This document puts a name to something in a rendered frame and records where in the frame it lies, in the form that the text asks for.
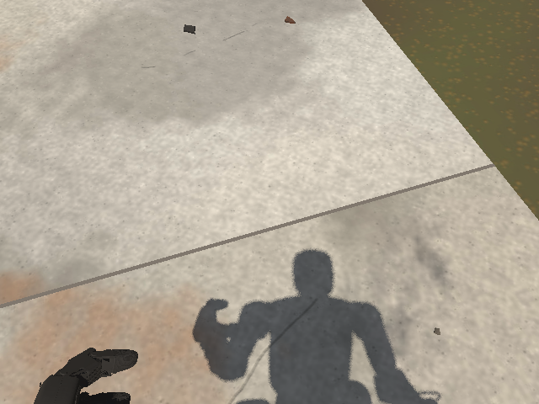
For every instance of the robot left hand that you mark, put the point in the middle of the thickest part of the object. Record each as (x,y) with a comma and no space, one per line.
(83,370)

